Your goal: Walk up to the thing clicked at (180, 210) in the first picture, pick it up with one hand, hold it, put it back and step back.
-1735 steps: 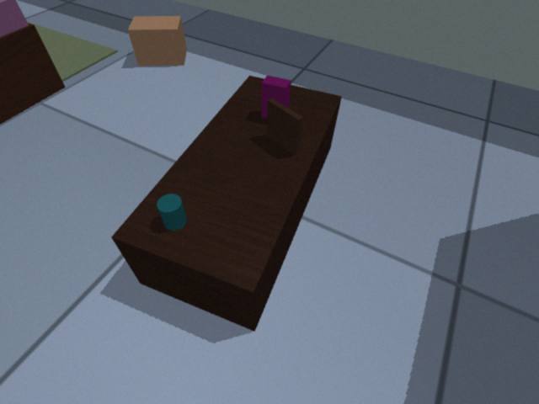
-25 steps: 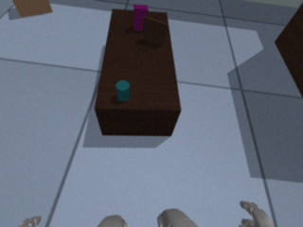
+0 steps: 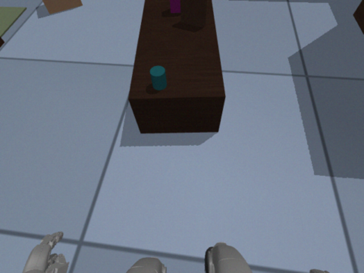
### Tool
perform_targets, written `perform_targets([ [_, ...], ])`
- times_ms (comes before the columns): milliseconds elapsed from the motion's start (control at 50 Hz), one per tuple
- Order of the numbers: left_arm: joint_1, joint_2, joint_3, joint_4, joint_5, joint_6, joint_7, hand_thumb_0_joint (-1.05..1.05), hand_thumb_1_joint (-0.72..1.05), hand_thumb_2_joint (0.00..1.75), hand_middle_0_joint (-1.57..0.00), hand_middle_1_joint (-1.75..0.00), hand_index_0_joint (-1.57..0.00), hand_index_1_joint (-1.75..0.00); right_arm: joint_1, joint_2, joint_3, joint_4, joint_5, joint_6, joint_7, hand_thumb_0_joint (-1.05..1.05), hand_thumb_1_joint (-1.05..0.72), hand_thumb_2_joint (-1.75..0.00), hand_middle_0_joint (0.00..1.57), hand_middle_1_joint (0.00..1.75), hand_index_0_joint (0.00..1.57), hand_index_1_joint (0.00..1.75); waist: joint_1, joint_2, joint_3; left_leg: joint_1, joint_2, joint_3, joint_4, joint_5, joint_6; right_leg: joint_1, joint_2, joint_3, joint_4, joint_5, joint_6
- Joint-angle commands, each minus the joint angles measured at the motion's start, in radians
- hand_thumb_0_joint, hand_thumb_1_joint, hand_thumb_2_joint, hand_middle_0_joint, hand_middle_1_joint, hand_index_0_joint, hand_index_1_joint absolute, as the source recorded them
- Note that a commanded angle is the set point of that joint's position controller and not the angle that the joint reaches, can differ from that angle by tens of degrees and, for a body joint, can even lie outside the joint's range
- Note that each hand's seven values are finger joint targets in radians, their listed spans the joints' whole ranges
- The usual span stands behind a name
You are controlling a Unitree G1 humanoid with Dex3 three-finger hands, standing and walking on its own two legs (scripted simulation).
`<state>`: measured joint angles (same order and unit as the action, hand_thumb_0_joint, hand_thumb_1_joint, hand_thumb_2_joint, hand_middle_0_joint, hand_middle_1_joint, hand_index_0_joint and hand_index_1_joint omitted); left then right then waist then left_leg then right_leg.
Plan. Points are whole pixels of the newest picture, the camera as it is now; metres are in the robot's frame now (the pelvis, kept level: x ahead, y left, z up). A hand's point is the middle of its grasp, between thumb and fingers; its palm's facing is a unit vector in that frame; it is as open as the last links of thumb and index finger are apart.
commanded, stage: step back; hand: left
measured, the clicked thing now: (158, 78) +1.00 +0.11 -0.36
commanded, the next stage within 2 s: stand in 1.36 s
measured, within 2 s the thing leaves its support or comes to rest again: neither
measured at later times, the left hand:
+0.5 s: hand out of the picture -0.09 +0.26 -0.14, palm faces -0.06 -0.91 -0.40, open 7.4 cm
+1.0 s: hand out of the picture -0.03 +0.27 -0.13, palm faces -0.03 -0.92 -0.38, open 7.4 cm
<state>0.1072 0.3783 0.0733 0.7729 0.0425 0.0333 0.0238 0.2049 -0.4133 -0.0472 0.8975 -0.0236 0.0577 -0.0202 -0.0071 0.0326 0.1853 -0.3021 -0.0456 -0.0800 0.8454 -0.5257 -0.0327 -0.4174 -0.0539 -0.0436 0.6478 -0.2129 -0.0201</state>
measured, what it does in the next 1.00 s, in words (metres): walks backwards: left foot, then right foot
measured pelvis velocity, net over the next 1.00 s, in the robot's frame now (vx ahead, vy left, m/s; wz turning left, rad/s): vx -0.12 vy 0.01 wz -0.05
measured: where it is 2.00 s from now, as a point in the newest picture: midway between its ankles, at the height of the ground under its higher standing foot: outside the picture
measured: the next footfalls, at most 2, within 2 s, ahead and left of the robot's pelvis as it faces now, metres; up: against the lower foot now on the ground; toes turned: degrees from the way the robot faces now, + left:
left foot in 0.04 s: -0.01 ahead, +0.13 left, +0.00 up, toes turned -2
right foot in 0.36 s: -0.08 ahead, -0.10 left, +0.00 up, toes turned -4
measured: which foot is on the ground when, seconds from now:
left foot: up 0.00-0.02, down 0.04-0.40, up 0.42-0.62, down 0.64-1.00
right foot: down 0.00-0.08, up 0.10-0.34, down 0.36-1.00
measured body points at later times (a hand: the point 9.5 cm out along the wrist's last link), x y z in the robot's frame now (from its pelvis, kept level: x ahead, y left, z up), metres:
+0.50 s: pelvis -0.13 +0.00 +0.01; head -0.12 -0.02 +0.46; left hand -0.08 +0.31 -0.11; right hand -0.03 -0.32 -0.11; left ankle -0.08 +0.14 -0.70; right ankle -0.16 -0.12 -0.72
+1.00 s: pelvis -0.12 +0.01 +0.01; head -0.11 +0.00 +0.46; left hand -0.03 +0.32 -0.10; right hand -0.08 -0.31 -0.12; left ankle -0.11 +0.14 -0.70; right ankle -0.14 -0.10 -0.72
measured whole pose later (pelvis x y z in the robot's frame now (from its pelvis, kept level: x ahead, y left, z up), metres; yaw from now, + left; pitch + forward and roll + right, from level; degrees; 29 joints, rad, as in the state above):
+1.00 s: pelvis -0.12 +0.01 +0.01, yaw -3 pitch -2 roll +0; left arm 0.17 0.36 0.06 0.99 0.04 -0.04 -0.01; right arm 0.21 -0.37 -0.05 1.01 -0.03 0.01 0.02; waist 0.01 0.01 0.06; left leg -0.32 -0.01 -0.04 0.79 -0.49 0.00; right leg -0.19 -0.02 -0.04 0.54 -0.31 -0.03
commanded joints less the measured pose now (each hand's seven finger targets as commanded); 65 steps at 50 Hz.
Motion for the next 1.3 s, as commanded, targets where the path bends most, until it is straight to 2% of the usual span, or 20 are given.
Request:
perform_targets([
  [0,0.002,0.258,0.067,-0.069,-0.018,0.014,0.018,0.00,0.90,0.90,-0.20,-0.30,-0.20,-0.30,0.114,-0.160,-0.059,-0.038,-0.004,-0.030,-0.008,0.00,-0.90,-0.90,0.20,0.30,0.20,0.30,0.007,-0.218,-0.330,0.057,0.016,0.083,-0.382,0.200,0.040,0.314,-0.208,0.241,-0.048,0.324,-0.134],
  [20,-0.003,0.243,0.053,-0.072,-0.021,0.019,0.012,0.00,0.90,0.90,-0.20,-0.30,-0.20,-0.30,0.120,-0.175,-0.067,-0.029,-0.005,-0.028,-0.008,0.00,-0.90,-0.90,0.20,0.30,0.20,0.30,-0.003,-0.158,-0.313,0.105,0.021,0.069,-0.437,0.301,0.057,0.231,-0.172,0.214,-0.024,0.231,-0.095],
  [60,-0.006,0.183,0.032,-0.080,-0.032,0.015,0.011,0.00,0.90,0.90,-0.20,-0.30,-0.20,-0.30,0.038,-0.319,-0.091,-0.063,-0.023,-0.020,0.003,0.00,-0.90,-0.90,0.20,0.30,0.20,0.30,0.004,0.188,-0.259,0.160,0.360,-0.369,-0.520,0.411,0.229,-0.098,0.079,0.020,0.227,-0.252,-0.001],
  [80,-0.088,0.231,0.059,-0.080,-0.025,0.016,0.022,0.00,0.90,0.90,-0.20,-0.30,-0.20,-0.30,-0.013,-0.378,-0.099,-0.089,-0.024,-0.020,0.010,0.00,-0.90,-0.90,0.20,0.30,0.20,0.30,-0.051,0.244,-0.220,-0.070,0.466,-0.477,-0.565,0.427,0.360,-0.009,0.103,0.119,0.464,-0.463,0.019],
  [100,-0.074,0.252,0.065,-0.063,-0.022,0.018,0.018,0.00,0.90,0.90,-0.20,-0.30,-0.20,-0.30,-0.092,-0.341,-0.091,-0.101,-0.024,-0.031,0.002,0.00,-0.90,-0.90,0.20,0.30,0.20,0.30,-0.011,0.201,-0.154,-0.159,0.479,-0.447,-0.563,0.436,0.362,0.040,0.076,0.196,0.556,-0.434,0.014],
  [160,0.044,0.218,0.061,0.004,-0.042,0.023,0.005,0.00,0.90,0.90,-0.20,-0.30,-0.20,-0.30,-0.169,-0.214,-0.047,-0.126,-0.036,-0.029,-0.004,0.00,-0.90,-0.90,0.20,0.30,0.20,0.30,0.067,0.074,-0.133,-0.077,0.264,-0.119,-0.456,0.597,0.239,-0.025,0.155,0.194,0.644,-0.284,0.005],
  [320,0.125,0.162,0.033,0.089,-0.021,-0.061,-0.005,0.00,0.90,0.90,-0.20,-0.30,-0.20,-0.30,-0.060,-0.219,-0.066,-0.079,-0.021,-0.023,0.019,0.00,-0.90,-0.90,0.20,0.30,0.20,0.30,0.005,0.158,-0.252,0.183,0.234,-0.071,-0.316,0.242,0.212,0.201,0.082,0.030,-0.320,-0.202,0.014],
  [380,0.146,0.291,0.066,0.122,0.013,-0.089,0.006,0.00,0.90,0.90,-0.20,-0.30,-0.20,-0.30,-0.062,-0.090,-0.021,-0.104,-0.003,-0.030,0.024,0.00,-0.90,-0.90,0.20,0.30,0.20,0.30,0.023,-0.171,-0.214,-0.289,0.046,0.027,-0.052,0.034,0.055,0.464,-0.169,0.506,-0.363,-0.090,-0.080],
  [400,0.084,0.372,0.079,0.091,0.015,-0.084,0.008,0.00,0.90,0.90,-0.20,-0.30,-0.20,-0.30,-0.144,-0.148,-0.042,-0.108,-0.008,-0.029,0.008,0.00,-0.90,-0.90,0.20,0.30,0.20,0.30,0.072,-0.185,-0.165,-0.186,0.081,-0.061,-0.008,-0.060,0.038,0.167,-0.327,0.629,-0.362,-0.209,-0.219],
  [480,0.005,0.236,0.043,0.095,-0.004,-0.092,0.003,0.00,0.90,0.90,-0.20,-0.30,-0.20,-0.30,-0.112,-0.144,-0.040,-0.043,0.009,-0.047,0.027,0.00,-0.90,-0.90,0.20,0.30,0.20,0.30,0.012,-0.150,-0.072,-0.116,0.048,-0.018,-0.043,0.104,0.036,0.161,-0.158,0.318,-0.309,-0.024,-0.129],
  [600,0.009,0.258,0.042,0.102,-0.001,-0.069,-0.016,0.00,0.90,0.90,-0.20,-0.30,-0.20,-0.30,-0.037,-0.136,-0.052,0.011,-0.005,-0.076,0.033,0.00,-0.90,-0.90,0.20,0.30,0.20,0.30,0.004,-0.198,-0.129,0.114,0.018,0.094,-0.375,0.167,0.031,0.101,-0.142,0.255,-0.261,-0.215,-0.109],
  [660,0.052,0.129,-0.004,0.104,-0.025,-0.061,-0.024,0.00,0.90,0.90,-0.20,-0.30,-0.20,-0.30,-0.006,-0.224,-0.078,0.025,-0.019,-0.101,0.019,0.00,-0.90,-0.90,0.20,0.30,0.20,0.30,-0.011,0.092,-0.210,0.307,0.286,-0.361,-0.582,0.052,0.156,-0.102,0.048,0.062,0.075,-0.224,-0.009],
  [700,0.042,0.236,0.026,0.127,-0.021,-0.061,-0.020,0.00,0.90,0.90,-0.20,-0.30,-0.20,-0.30,-0.035,-0.278,-0.090,0.017,-0.013,-0.098,0.026,0.00,-0.90,-0.90,0.20,0.30,0.20,0.30,-0.006,0.040,-0.157,0.075,0.379,-0.432,-0.631,-0.190,0.274,0.022,0.014,0.083,0.194,-0.360,-0.009],
  [840,0.138,0.182,0.036,0.193,-0.013,-0.089,-0.012,0.00,0.90,0.90,-0.20,-0.30,-0.20,-0.30,-0.128,-0.138,-0.038,0.006,0.008,-0.083,0.029,0.00,-0.90,-0.90,0.20,0.30,0.20,0.30,0.082,0.088,-0.210,-0.059,0.168,-0.053,-0.349,0.334,0.093,0.406,0.024,0.061,-0.261,-0.015,-0.026],
  [880,0.163,0.309,0.064,0.200,-0.001,-0.094,-0.004,0.00,0.90,0.90,-0.20,-0.30,-0.20,-0.30,-0.133,-0.085,-0.026,-0.017,0.009,-0.079,0.022,0.00,-0.90,-0.90,0.20,0.30,0.20,0.30,0.100,-0.157,-0.180,-0.280,-0.012,0.041,-0.090,0.050,0.042,0.441,-0.245,0.456,-0.397,-0.234,-0.141],
  [920,0.035,0.320,0.068,0.150,0.000,-0.092,-0.010,0.00,0.90,0.90,-0.20,-0.30,-0.20,-0.30,-0.058,-0.162,-0.050,0.019,-0.004,-0.078,0.013,0.00,-0.90,-0.90,0.20,0.30,0.20,0.30,0.051,-0.128,-0.070,-0.213,0.075,-0.023,0.033,-0.043,0.036,0.233,-0.369,0.522,-0.414,-0.276,-0.250],
  [1080,-0.030,0.229,0.026,0.139,-0.028,-0.074,-0.013,0.00,0.90,0.90,-0.20,-0.30,-0.20,-0.30,0.031,-0.111,-0.046,0.084,-0.003,-0.104,0.014,0.00,-0.90,-0.90,0.20,0.30,0.20,0.30,-0.007,-0.164,-0.214,0.126,0.037,0.126,-0.444,0.451,0.043,0.259,-0.125,0.074,-0.072,0.427,-0.066],
  [1120,-0.027,0.162,0.004,0.119,-0.043,-0.062,-0.014,0.00,0.90,0.90,-0.20,-0.30,-0.20,-0.30,0.040,-0.192,-0.066,0.085,-0.015,-0.109,0.000,0.00,-0.90,-0.90,0.20,0.30,0.20,0.30,-0.013,0.032,-0.289,0.254,0.228,-0.110,-0.446,0.691,0.114,0.124,-0.015,0.018,0.086,0.176,0.002],
  [1160,0.006,0.196,0.011,0.157,-0.045,-0.033,-0.010,0.00,0.90,0.90,-0.20,-0.30,-0.20,-0.30,-0.065,-0.252,-0.064,0.054,0.000,-0.105,0.000,0.00,-0.90,-0.90,0.20,0.30,0.20,0.30,0.010,0.088,-0.260,0.094,0.388,-0.275,-0.494,0.497,0.276,0.171,0.021,0.058,0.118,-0.357,0.006],
  [1280,0.054,0.188,0.013,0.220,-0.031,-0.055,-0.010,0.00,0.90,0.90,-0.20,-0.30,-0.20,-0.30,-0.159,-0.186,-0.038,0.062,0.002,-0.094,-0.001,0.00,-0.90,-0.90,0.20,0.30,0.20,0.30,0.049,0.114,-0.260,0.102,0.233,-0.040,-0.353,0.726,0.121,0.290,-0.006,0.051,-0.195,0.071,-0.006],
])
